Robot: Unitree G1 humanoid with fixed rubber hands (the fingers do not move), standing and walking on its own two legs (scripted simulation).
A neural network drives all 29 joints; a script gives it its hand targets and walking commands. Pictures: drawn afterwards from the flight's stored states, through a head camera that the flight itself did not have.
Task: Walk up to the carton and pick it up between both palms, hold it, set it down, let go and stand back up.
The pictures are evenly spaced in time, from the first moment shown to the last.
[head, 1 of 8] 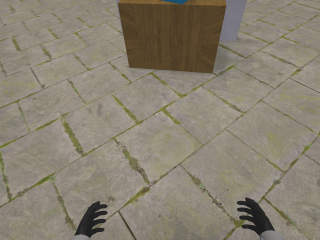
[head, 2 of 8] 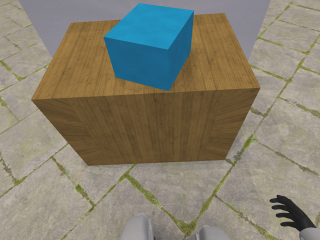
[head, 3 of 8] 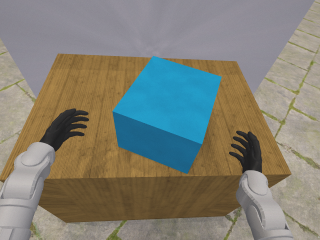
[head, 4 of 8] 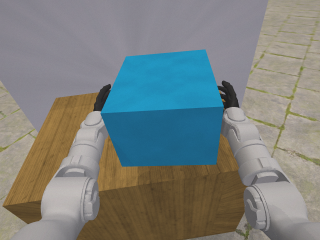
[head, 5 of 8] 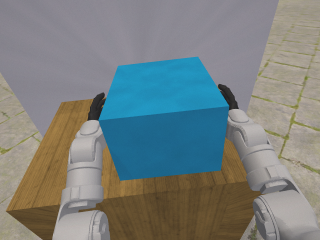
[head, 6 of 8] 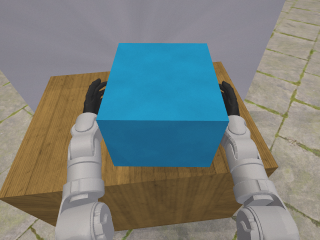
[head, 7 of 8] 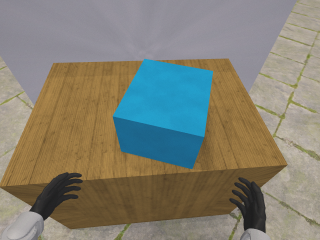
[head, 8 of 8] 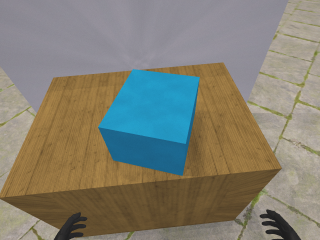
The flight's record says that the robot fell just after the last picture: no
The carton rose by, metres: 0.21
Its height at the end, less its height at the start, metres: +0.00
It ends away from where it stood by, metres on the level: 0.02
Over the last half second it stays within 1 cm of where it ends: yes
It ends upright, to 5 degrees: yes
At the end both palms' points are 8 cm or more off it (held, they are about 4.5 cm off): yes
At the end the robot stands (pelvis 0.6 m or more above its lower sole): yes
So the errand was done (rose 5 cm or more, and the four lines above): yes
